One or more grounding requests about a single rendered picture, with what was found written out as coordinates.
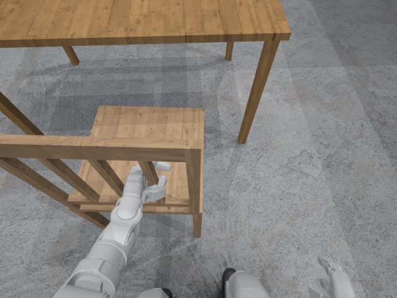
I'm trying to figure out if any robot left forearm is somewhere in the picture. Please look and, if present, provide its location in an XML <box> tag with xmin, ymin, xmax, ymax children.
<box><xmin>52</xmin><ymin>196</ymin><xmax>143</xmax><ymax>298</ymax></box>

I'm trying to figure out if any robot right shin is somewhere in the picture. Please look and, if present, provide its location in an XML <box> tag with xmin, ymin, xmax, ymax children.
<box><xmin>230</xmin><ymin>271</ymin><xmax>246</xmax><ymax>278</ymax></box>

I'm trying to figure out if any table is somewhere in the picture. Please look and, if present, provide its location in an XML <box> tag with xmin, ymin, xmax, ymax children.
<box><xmin>0</xmin><ymin>0</ymin><xmax>292</xmax><ymax>144</ymax></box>

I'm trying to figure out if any robot left hand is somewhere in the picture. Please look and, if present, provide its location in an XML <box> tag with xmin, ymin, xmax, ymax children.
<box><xmin>122</xmin><ymin>161</ymin><xmax>171</xmax><ymax>204</ymax></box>

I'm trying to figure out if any robot right hand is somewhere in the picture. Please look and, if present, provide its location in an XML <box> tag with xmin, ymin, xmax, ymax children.
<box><xmin>308</xmin><ymin>255</ymin><xmax>356</xmax><ymax>298</ymax></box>

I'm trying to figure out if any robot left upper arm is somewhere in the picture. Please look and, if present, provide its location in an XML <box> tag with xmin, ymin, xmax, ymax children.
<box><xmin>55</xmin><ymin>284</ymin><xmax>111</xmax><ymax>298</ymax></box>

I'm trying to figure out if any right robot thigh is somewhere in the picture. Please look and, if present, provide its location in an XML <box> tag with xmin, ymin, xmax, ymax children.
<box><xmin>225</xmin><ymin>274</ymin><xmax>270</xmax><ymax>298</ymax></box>

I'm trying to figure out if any chair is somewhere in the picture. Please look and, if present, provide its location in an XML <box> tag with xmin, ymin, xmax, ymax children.
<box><xmin>0</xmin><ymin>106</ymin><xmax>205</xmax><ymax>237</ymax></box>

